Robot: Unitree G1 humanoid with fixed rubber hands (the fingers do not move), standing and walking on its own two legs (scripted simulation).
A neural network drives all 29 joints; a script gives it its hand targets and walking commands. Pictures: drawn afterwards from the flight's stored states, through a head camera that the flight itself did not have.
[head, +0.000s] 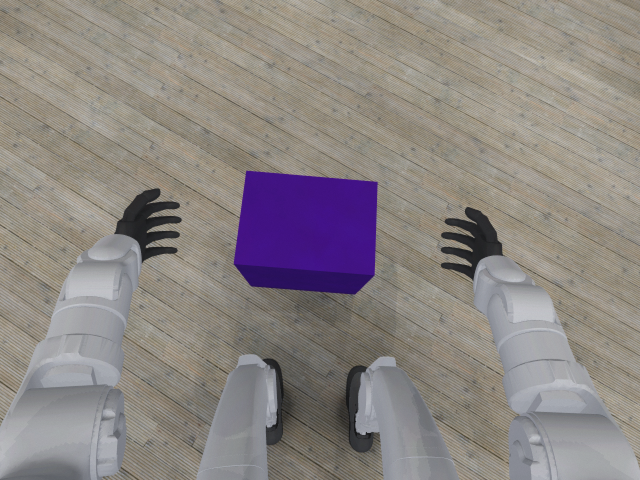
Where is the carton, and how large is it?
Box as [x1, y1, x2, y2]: [234, 171, 377, 294]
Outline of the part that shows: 246,171 234,264 250,285 354,294 374,274 377,182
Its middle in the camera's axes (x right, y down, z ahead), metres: -0.03 +0.00 +0.97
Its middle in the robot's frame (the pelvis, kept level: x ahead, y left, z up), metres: +0.53 +0.01 -0.54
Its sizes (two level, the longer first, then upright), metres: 0.293 0.212 0.295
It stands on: the floor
